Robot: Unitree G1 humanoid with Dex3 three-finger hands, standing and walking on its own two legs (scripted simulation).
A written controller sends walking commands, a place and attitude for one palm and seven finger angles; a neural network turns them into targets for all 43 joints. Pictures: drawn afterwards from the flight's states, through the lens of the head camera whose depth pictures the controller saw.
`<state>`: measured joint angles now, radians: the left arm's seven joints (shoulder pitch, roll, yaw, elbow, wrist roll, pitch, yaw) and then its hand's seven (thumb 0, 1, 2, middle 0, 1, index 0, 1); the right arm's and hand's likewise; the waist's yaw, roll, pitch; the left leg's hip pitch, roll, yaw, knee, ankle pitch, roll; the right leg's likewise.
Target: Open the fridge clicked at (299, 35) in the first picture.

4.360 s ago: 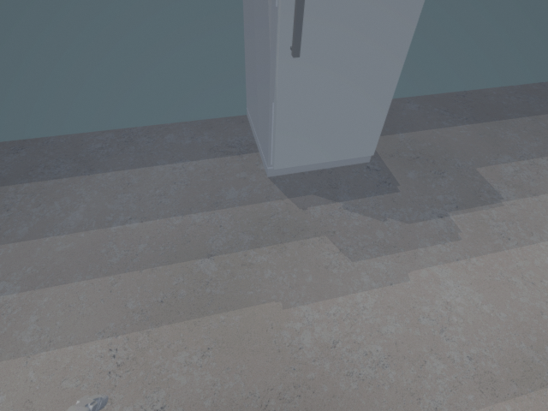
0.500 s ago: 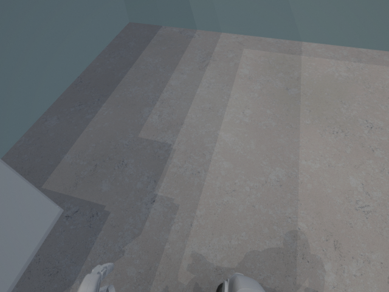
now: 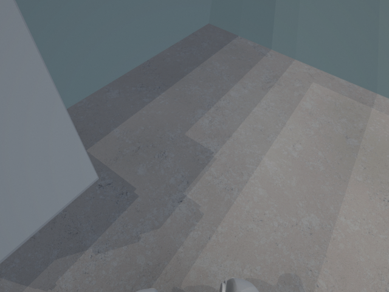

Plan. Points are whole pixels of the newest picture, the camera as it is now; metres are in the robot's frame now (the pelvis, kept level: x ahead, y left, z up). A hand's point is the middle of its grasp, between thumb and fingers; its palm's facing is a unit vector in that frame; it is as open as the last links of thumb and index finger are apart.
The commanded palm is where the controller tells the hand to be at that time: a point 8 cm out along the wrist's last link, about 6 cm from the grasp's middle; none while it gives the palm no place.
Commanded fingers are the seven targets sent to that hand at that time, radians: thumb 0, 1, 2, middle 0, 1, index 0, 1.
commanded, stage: turn to face it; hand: left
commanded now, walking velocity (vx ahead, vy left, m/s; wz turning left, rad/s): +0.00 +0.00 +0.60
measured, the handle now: out of the picture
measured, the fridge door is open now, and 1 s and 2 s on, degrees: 0 0 0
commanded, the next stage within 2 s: take the last steps up to it in 1.46 s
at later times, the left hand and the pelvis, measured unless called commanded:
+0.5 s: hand out of the picture +0.01 +0.15 -0.14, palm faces +0.31 -0.91 -0.26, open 7.4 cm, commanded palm none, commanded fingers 0.00 0.90 0.90 -0.20 -0.30 -0.20 -0.30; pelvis -0.01 -0.06 +0.01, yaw +19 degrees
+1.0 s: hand out of the picture -0.05 +0.21 -0.15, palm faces +0.58 -0.76 -0.29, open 7.4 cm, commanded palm none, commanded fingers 0.00 0.90 0.90 -0.20 -0.30 -0.20 -0.30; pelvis -0.01 -0.03 +0.01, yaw +36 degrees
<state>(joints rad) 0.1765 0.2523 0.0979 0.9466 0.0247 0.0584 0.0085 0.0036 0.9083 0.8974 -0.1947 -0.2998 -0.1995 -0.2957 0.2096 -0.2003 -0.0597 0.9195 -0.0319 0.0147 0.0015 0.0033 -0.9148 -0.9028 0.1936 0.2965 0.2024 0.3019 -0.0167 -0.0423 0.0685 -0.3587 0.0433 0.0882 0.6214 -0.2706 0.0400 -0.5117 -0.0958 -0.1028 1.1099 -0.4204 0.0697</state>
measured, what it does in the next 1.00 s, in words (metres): steps on the spot, turning left: right foot, then left foot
